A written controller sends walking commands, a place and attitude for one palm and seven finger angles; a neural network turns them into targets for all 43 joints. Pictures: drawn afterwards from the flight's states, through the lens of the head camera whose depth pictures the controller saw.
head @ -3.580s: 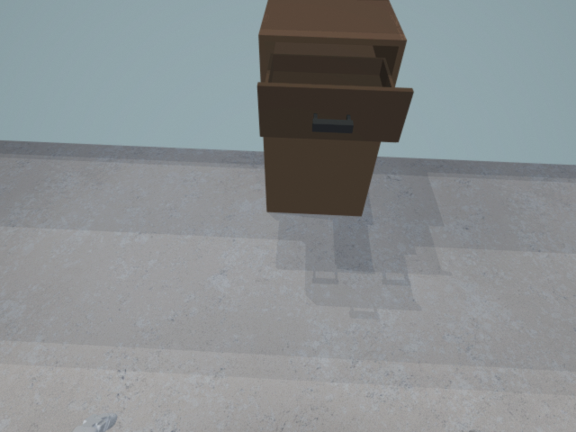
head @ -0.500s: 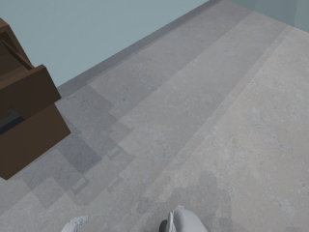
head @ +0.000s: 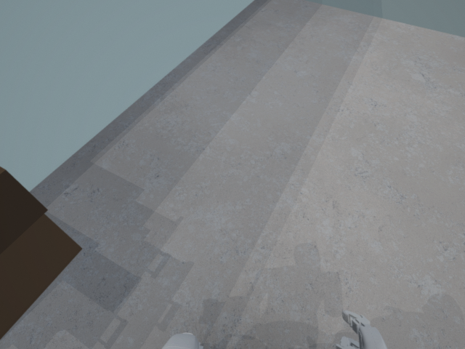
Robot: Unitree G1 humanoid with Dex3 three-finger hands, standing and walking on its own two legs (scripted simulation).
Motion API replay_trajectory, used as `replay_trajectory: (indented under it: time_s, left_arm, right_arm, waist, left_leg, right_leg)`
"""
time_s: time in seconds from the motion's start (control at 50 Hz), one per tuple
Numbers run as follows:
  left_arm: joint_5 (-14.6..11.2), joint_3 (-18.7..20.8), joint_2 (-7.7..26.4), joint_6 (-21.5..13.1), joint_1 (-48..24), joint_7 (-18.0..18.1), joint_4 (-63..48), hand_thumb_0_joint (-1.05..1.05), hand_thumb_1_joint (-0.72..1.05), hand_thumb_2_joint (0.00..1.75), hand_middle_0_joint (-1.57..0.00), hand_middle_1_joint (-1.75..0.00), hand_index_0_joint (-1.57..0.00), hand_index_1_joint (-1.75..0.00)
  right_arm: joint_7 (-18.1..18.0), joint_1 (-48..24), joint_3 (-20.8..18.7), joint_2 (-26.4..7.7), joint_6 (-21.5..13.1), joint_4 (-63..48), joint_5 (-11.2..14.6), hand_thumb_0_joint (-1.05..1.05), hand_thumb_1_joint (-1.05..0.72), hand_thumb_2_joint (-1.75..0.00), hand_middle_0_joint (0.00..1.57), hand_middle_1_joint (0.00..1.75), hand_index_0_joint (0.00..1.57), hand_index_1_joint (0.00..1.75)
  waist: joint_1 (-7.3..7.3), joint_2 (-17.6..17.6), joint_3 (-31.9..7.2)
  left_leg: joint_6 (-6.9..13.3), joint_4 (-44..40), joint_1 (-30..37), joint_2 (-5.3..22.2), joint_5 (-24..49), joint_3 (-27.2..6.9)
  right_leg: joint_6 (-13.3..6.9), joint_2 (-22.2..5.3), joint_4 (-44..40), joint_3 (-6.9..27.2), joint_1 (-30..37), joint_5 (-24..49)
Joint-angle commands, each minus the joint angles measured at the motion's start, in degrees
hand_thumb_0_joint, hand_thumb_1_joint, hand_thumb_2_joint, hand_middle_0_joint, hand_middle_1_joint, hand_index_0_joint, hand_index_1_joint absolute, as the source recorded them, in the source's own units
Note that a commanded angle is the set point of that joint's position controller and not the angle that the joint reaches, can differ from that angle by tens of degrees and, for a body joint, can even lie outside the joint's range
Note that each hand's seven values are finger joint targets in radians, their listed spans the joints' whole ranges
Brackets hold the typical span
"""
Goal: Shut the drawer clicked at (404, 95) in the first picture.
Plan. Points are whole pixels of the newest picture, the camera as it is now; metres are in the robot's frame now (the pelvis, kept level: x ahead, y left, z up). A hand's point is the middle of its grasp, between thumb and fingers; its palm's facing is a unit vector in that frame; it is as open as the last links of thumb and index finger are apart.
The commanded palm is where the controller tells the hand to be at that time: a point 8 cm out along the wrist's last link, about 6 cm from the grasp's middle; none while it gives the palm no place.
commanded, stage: walk to a spot facing it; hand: left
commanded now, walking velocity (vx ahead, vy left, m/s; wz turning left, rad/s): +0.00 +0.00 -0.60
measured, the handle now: out of the picture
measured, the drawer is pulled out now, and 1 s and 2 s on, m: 0.27 0.27 0.27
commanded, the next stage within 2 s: turn to face it in 1.60 s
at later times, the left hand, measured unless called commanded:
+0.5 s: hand (136, 345) +0.13 +0.21 -0.17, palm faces -0.29 -0.94 -0.18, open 7.4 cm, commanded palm none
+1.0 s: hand out of the picture +0.13 +0.12 -0.15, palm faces -0.45 -0.86 -0.22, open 7.4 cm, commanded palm none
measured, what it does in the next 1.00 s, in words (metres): steps on the spot, turning right: left foot, then right foot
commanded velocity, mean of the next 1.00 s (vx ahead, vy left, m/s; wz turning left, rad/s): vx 0.14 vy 0.00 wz -0.52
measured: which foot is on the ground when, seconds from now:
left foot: up 0.00-0.06, down 0.08-0.60, up 0.62-1.00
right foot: down 0.00-0.08, up 0.10-0.58, down 0.60-1.00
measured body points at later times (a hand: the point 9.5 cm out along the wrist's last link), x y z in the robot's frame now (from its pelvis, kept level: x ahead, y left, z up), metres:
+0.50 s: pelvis -0.01 +0.04 +0.01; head +0.04 +0.05 +0.45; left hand +0.15 +0.26 -0.15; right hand -0.07 -0.21 -0.13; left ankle -0.01 +0.14 -0.73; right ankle -0.07 -0.10 -0.68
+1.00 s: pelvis +0.03 -0.04 +0.01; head +0.04 -0.06 +0.46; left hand +0.16 +0.16 -0.13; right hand -0.03 -0.30 -0.14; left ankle +0.17 +0.08 -0.66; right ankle -0.06 -0.08 -0.73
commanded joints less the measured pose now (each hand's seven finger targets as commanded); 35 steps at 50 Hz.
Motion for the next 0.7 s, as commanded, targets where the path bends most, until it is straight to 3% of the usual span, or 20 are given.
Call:
replay_trajectory:
  time_s: [0.0, 0.02, 0.04, 0.06, 0.08, 0.12, 0.16, 0.2, 0.26, 0.36, 0.44, 0.5, 0.54, 0.56, 0.58, 0.6, 0.62, 0.64, 0.66, 0.68]
  left_arm:
    - [0.13, 3.17, 11.03, -0.20, 0.76, 0.78, -4.47, 0.00, 0.90, 0.90, -0.20, -0.30, -0.20, -0.30]
    - [-0.17, 3.12, 10.81, -0.05, -0.27, 0.80, -4.92, 0.00, 0.90, 0.90, -0.20, -0.30, -0.20, -0.30]
    - [-0.61, 2.65, 8.92, 0.09, -0.93, 0.76, -5.69, 0.00, 0.90, 0.90, -0.20, -0.30, -0.20, -0.30]
    - [-1.18, 2.04, 5.26, 0.11, -0.08, 0.20, -7.01, 0.00, 0.90, 0.90, -0.20, -0.30, -0.20, -0.30]
    - [0.02, 2.20, 6.68, 0.00, -0.21, 0.07, -6.68, 0.00, 0.90, 0.90, -0.20, -0.30, -0.20, -0.30]
    - [0.55, 3.21, 8.38, 0.77, 3.17, -0.08, -3.28, 0.00, 0.90, 0.90, -0.20, -0.30, -0.20, -0.30]
    - [0.19, 3.00, 7.61, 1.10, 3.56, -0.99, -2.78, 0.00, 0.90, 0.90, -0.20, -0.30, -0.20, -0.30]
    - [0.07, 2.63, 6.55, 1.43, 3.20, -1.40, -2.64, 0.00, 0.90, 0.90, -0.20, -0.30, -0.20, -0.30]
    - [-0.07, 2.13, 5.46, 1.98, 0.23, -1.55, -3.07, 0.00, 0.90, 0.90, -0.20, -0.30, -0.20, -0.30]
    - [-0.22, 1.81, 4.20, 2.56, -3.16, -1.72, -3.62, 0.00, 0.90, 0.90, -0.20, -0.30, -0.20, -0.30]
    - [-0.12, 1.29, 3.25, 2.05, -6.30, -1.80, -4.32, 0.00, 0.90, 0.90, -0.20, -0.30, -0.20, -0.30]
    - [-0.11, 1.09, 3.10, 1.23, -6.42, -1.58, -4.61, 0.00, 0.90, 0.90, -0.20, -0.30, -0.20, -0.30]
    - [-0.09, 1.33, 4.10, 0.41, -3.21, -1.38, -3.81, 0.00, 0.90, 0.90, -0.20, -0.30, -0.20, -0.30]
    - [0.07, 1.85, 6.31, -0.33, 0.94, -1.19, -2.59, 0.00, 0.90, 0.90, -0.20, -0.30, -0.20, -0.30]
    - [0.53, 3.08, 13.04, -1.23, 6.17, -0.50, -1.00, 0.00, 0.90, 0.90, -0.20, -0.30, -0.20, -0.30]
    - [-0.50, 3.88, 17.61, -0.95, 8.63, 0.27, -0.48, 0.00, 0.90, 0.90, -0.20, -0.30, -0.20, -0.30]
    - [-1.08, 3.91, 16.35, -0.41, 8.35, 0.92, -0.75, 0.00, 0.90, 0.90, -0.20, -0.30, -0.20, -0.30]
    - [-0.98, 3.85, 14.37, -0.58, 6.30, 1.06, -1.34, 0.00, 0.90, 0.90, -0.20, -0.30, -0.20, -0.30]
    - [-0.94, 3.37, 12.67, -1.20, 3.85, 1.07, -1.44, 0.00, 0.90, 0.90, -0.20, -0.30, -0.20, -0.30]
    - [-1.10, 2.47, 10.49, -1.80, 1.93, 0.89, -1.72, 0.00, 0.90, 0.90, -0.20, -0.30, -0.20, -0.30]
  right_arm:
    - [-0.89, 5.37, -1.42, -4.93, -1.31, -3.21, 0.97, 0.00, -0.90, -0.90, 0.20, 0.30, 0.20, 0.30]
    - [-1.15, 7.68, -1.58, -5.70, -1.64, -2.58, 1.01, 0.00, -0.90, -0.90, 0.20, 0.30, 0.20, 0.30]
    - [-1.42, 10.73, -2.01, -8.09, -2.23, -1.91, 0.94, 0.00, -0.90, -0.90, 0.20, 0.30, 0.20, 0.30]
    - [-1.39, 10.77, -3.05, -13.84, -2.50, -2.55, 0.19, 0.00, -0.90, -0.90, 0.20, 0.30, 0.20, 0.30]
    - [-1.21, 9.82, -3.12, -15.46, -1.89, -3.23, 0.07, 0.00, -0.90, -0.90, 0.20, 0.30, 0.20, 0.30]
    - [-1.58, 3.88, -1.44, -9.18, -2.13, -3.95, -0.28, 0.00, -0.90, -0.90, 0.20, 0.30, 0.20, 0.30]
    - [-1.53, 3.01, -1.14, -8.84, -2.43, -4.68, -0.22, 0.00, -0.90, -0.90, 0.20, 0.30, 0.20, 0.30]
    - [-1.51, 5.23, -1.18, -8.68, -2.43, -3.50, -0.05, 0.00, -0.90, -0.90, 0.20, 0.30, 0.20, 0.30]
    - [-1.43, 10.65, -1.57, -8.94, -2.32, -1.61, -0.03, 0.00, -0.90, -0.90, 0.20, 0.30, 0.20, 0.30]
    - [-1.28, 13.27, -2.41, -10.05, -2.19, -0.02, -0.18, 0.00, -0.90, -0.90, 0.20, 0.30, 0.20, 0.30]
    - [-0.92, 15.14, -3.23, -10.86, -1.98, 1.55, -0.57, 0.00, -0.90, -0.90, 0.20, 0.30, 0.20, 0.30]
    - [-0.46, 15.30, -3.90, -12.13, -1.84, 2.34, -0.72, 0.00, -0.90, -0.90, 0.20, 0.30, 0.20, 0.30]
    - [-0.24, 14.80, -4.00, -12.33, -1.83, 2.42, -0.46, 0.00, -0.90, -0.90, 0.20, 0.30, 0.20, 0.30]
    - [0.10, 15.49, -3.75, -11.68, -1.83, 2.45, -0.04, 0.00, -0.90, -0.90, 0.20, 0.30, 0.20, 0.30]
    - [0.68, 14.93, -2.63, -7.50, -1.53, 0.62, 0.43, 0.00, -0.90, -0.90, 0.20, 0.30, 0.20, 0.30]
    - [0.66, 11.16, -1.62, -5.75, -0.86, -2.16, -0.16, 0.00, -0.90, -0.90, 0.20, 0.30, 0.20, 0.30]
    - [0.29, 9.72, -1.98, -7.52, -0.43, -2.52, -0.18, 0.00, -0.90, -0.90, 0.20, 0.30, 0.20, 0.30]
    - [0.70, 6.32, -1.90, -7.76, -0.39, -2.50, -0.06, 0.00, -0.90, -0.90, 0.20, 0.30, 0.20, 0.30]
    - [0.97, 5.69, -2.26, -8.22, -0.78, -1.91, -0.37, 0.00, -0.90, -0.90, 0.20, 0.30, 0.20, 0.30]
    - [1.28, 6.21, -2.70, -8.95, -1.03, -0.88, -0.76, 0.00, -0.90, -0.90, 0.20, 0.30, 0.20, 0.30]
  waist:
    - [-1.96, -9.47, -10.35]
    - [-3.17, -9.05, -11.55]
    - [-4.81, -4.55, -13.37]
    - [-4.78, 12.44, -12.91]
    - [-4.56, 13.11, -9.02]
    - [-1.39, 10.34, -5.05]
    - [-0.98, 10.08, -4.11]
    - [-1.52, 10.96, -4.43]
    - [-3.57, 11.22, -3.73]
    - [-4.52, 11.70, -2.00]
    - [-5.92, 13.74, -2.78]
    - [-5.87, 14.32, -4.01]
    - [-3.77, 11.27, -6.33]
    - [-1.59, 6.58, -9.68]
    - [1.26, -11.53, -12.04]
    - [2.47, -18.33, -11.64]
    - [2.49, -12.11, -10.04]
    - [2.44, -14.40, -5.97]
    - [0.99, -12.42, -3.22]
    - [-0.53, -7.98, -0.74]
  left_leg:
    - [0.70, -13.44, 7.68, -3.72, 1.66, 1.65]
    - [1.18, -20.88, 13.96, -3.41, 6.18, 2.05]
    - [2.85, -27.80, 24.27, 1.86, 11.24, -1.96]
    - [7.65, -31.98, 31.48, 17.78, 21.99, -16.79]
    - [12.46, -29.94, 26.38, 25.37, 34.37, -20.09]
    - [11.96, -28.79, 19.35, 18.96, 40.54, -9.42]
    - [10.62, -27.84, 18.62, 13.95, 41.15, -1.11]
    - [9.99, -27.28, 21.01, 12.42, 41.28, 2.41]
    - [10.76, -27.63, 22.93, 13.02, 39.09, 2.79]
    - [11.95, -29.20, 22.75, 15.73, 32.34, 4.28]
    - [11.87, -27.17, 22.60, 16.95, 34.33, 7.32]
    - [11.10, -23.76, 22.30, 18.27, 36.20, 8.56]
    - [7.87, -17.54, 20.32, 17.51, 34.79, 11.84]
    - [4.84, -9.03, 15.25, 16.18, 28.99, 14.34]
    - [1.36, 3.60, -1.00, 10.18, 0.38, 16.54]
    - [-0.41, 16.32, -12.62, 4.11, -15.29, 10.74]
    - [0.75, 19.24, -14.18, 5.59, -12.62, 3.71]
    - [1.16, 20.35, -16.31, 5.95, -7.61, 2.79]
    - [0.87, 21.44, -16.83, 5.96, -3.00, 2.18]
    - [0.35, 20.81, -14.95, 6.52, 1.79, 2.07]
  right_leg:
    - [-5.74, -13.10, -4.38, 17.67, 8.71, 24.55]
    - [-3.67, -11.76, -2.27, 17.02, 6.50, 23.51]
    - [-0.62, -8.01, 2.75, 13.52, -0.76, 15.92]
    - [3.52, 0.22, 13.89, 4.37, -14.07, -10.87]
    - [5.18, -1.44, 27.65, -0.52, -17.15, -22.59]
    - [6.66, -3.94, 37.79, 0.89, -15.46, -15.98]
    - [7.11, -4.66, 42.87, -1.62, -14.66, -12.25]
    - [7.66, -5.13, 42.54, -3.38, -15.00, -10.46]
    - [8.03, -5.97, 38.58, -4.63, -14.28, -9.79]
    - [7.90, -8.10, 30.31, -6.59, -12.93, -10.85]
    - [6.79, -8.09, 19.65, -9.69, -7.64, -13.56]
    - [5.27, -6.74, 12.20, -11.34, -2.96, -13.74]
    - [3.93, -6.05, 1.10, -11.82, 4.84, -5.87]
    - [2.67, -7.36, -6.84, -10.30, 15.41, 0.51]
    - [-1.99, -20.54, -11.88, 6.80, 28.01, 6.39]
    - [-7.56, -29.16, -12.55, 21.56, 28.04, 15.20]
    - [-9.59, -28.62, -14.06, 17.24, 25.10, 4.25]
    - [-8.06, -24.39, -16.76, 17.21, 21.53, -2.57]
    - [-7.59, -22.98, -17.79, 16.53, 19.47, -6.49]
    - [-6.76, -20.72, -17.77, 12.63, 15.79, -4.71]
